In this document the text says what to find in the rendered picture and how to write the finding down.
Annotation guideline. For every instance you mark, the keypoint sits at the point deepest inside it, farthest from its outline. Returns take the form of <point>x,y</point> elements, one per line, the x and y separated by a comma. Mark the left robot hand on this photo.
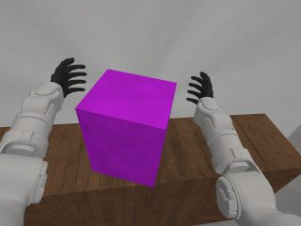
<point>62,76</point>

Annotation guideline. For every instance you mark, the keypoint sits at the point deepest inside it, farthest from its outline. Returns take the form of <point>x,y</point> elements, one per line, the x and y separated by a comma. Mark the robot left forearm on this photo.
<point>29,133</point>

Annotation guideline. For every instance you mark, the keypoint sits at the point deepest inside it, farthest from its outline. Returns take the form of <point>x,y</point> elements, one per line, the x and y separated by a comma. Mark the robot right upper arm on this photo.
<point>247,198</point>

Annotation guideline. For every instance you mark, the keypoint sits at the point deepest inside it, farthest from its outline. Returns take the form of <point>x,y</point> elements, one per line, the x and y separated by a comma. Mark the right robot hand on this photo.
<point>206,88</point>

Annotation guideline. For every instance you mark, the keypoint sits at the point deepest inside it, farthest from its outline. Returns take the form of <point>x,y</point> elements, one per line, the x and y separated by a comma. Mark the pedestal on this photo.
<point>184,192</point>

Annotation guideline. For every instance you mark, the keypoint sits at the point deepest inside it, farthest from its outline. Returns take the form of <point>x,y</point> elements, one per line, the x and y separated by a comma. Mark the carton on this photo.
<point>123,120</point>

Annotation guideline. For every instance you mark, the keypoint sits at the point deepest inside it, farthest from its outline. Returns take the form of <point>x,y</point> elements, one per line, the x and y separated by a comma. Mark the robot left upper arm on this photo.
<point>22,181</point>

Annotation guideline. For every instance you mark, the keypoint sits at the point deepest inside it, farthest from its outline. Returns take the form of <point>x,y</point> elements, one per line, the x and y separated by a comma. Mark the robot right forearm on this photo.
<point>228,154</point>

